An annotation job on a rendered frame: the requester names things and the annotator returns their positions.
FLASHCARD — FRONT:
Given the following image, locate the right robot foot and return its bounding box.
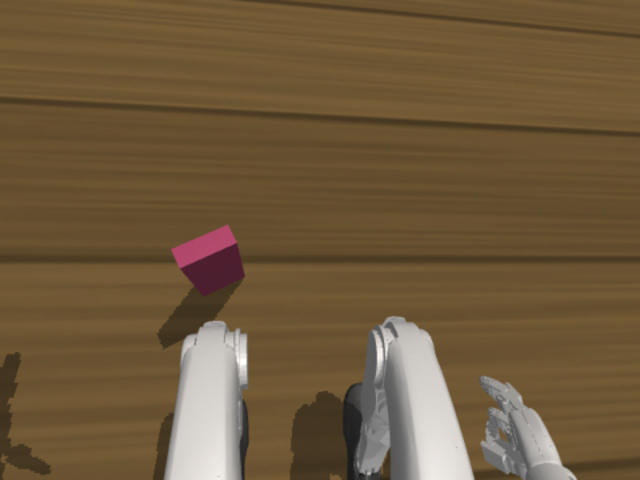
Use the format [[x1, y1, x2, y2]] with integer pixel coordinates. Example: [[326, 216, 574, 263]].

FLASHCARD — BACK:
[[343, 383, 381, 480]]

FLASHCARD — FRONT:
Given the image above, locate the right robot arm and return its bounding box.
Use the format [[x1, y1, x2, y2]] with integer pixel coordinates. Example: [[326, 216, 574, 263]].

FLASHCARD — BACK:
[[525, 463, 577, 480]]

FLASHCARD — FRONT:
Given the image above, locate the carton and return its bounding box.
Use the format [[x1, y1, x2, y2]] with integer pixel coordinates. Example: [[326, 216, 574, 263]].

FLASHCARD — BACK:
[[171, 225, 245, 297]]

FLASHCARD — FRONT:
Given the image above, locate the right robot hand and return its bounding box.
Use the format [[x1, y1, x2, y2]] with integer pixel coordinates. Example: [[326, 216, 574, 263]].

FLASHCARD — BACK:
[[479, 376, 563, 480]]

